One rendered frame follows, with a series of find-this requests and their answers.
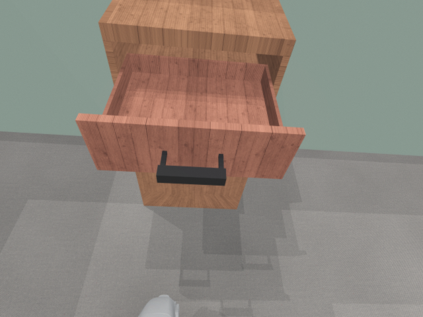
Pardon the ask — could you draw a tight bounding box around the drawer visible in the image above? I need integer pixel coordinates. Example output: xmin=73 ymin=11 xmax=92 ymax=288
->
xmin=75 ymin=53 xmax=306 ymax=179

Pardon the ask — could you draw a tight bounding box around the handle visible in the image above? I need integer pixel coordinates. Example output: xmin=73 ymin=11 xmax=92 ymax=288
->
xmin=156 ymin=151 xmax=226 ymax=186

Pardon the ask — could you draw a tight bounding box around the left robot thigh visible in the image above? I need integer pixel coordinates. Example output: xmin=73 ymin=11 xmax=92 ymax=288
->
xmin=138 ymin=297 xmax=179 ymax=317

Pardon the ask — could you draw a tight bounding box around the cabinet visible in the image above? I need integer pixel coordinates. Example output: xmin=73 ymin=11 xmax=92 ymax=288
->
xmin=98 ymin=0 xmax=296 ymax=209

